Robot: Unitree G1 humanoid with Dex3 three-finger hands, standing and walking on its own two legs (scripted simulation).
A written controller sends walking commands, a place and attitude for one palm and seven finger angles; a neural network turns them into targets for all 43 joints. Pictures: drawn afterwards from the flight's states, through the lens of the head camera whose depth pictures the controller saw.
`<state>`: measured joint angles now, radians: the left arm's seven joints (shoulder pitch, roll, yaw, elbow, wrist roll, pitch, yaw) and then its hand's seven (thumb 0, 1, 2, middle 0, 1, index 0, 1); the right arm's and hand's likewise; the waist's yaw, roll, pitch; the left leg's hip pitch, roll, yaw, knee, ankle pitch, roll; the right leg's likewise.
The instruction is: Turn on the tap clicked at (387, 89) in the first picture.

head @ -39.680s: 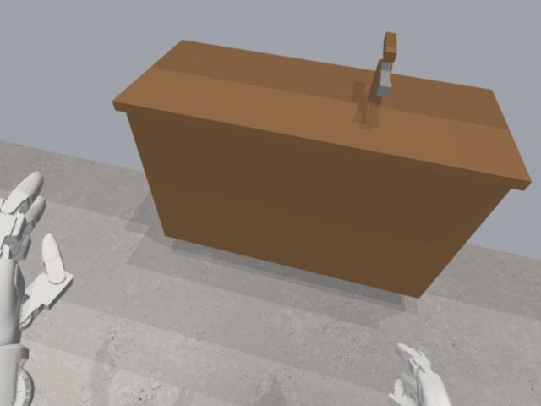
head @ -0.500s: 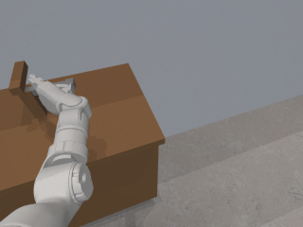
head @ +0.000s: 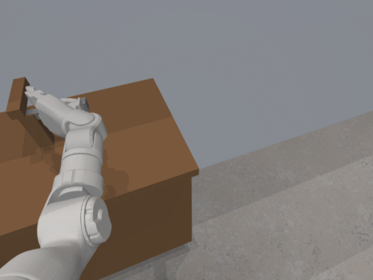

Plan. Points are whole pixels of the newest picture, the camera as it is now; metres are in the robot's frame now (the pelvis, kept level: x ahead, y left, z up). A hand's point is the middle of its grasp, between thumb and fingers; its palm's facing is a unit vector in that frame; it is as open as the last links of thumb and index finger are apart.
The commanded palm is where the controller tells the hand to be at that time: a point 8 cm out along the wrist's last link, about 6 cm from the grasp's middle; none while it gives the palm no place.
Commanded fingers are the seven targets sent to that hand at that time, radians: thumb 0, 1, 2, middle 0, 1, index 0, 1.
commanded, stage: lift the hand up off the lever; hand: left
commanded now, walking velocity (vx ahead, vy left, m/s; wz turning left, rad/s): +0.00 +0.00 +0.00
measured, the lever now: (82, 105) +0.53 +0.28 +0.09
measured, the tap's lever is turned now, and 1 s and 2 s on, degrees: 86 86 86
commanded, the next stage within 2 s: draw the hand back beside the body in 0.22 s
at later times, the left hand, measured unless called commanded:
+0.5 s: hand (93, 99) +0.46 +0.20 +0.17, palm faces +0.52 -0.85 -0.09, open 7.8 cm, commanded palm +0.38 +0.26 +0.17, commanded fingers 0.00 0.90 0.90 -0.16 -0.18 -0.16 -0.18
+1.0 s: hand (65, 151) +0.32 +0.22 +0.16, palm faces +0.25 -0.95 -0.21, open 7.6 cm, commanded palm +0.27 +0.27 +0.18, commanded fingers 0.00 0.90 0.90 -0.19 -0.25 -0.19 -0.25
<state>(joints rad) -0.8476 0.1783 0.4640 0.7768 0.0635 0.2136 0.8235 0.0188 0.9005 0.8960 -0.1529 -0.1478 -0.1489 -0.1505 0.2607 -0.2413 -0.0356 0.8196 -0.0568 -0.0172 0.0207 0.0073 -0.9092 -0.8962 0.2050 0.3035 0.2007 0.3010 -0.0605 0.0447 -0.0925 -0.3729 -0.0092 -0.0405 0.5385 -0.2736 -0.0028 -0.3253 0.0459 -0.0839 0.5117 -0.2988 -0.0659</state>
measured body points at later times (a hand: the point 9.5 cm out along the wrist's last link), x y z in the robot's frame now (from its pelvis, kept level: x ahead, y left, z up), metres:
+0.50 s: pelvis +0.02 +0.01 +0.01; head +0.02 +0.00 +0.46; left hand +0.42 +0.25 +0.18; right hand +0.10 -0.25 -0.12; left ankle +0.00 +0.12 -0.73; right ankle -0.03 -0.07 -0.73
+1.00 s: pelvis +0.00 +0.02 +0.01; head -0.01 +0.00 +0.46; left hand +0.30 +0.27 +0.17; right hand +0.18 -0.21 -0.08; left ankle +0.00 +0.12 -0.73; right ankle -0.03 -0.07 -0.73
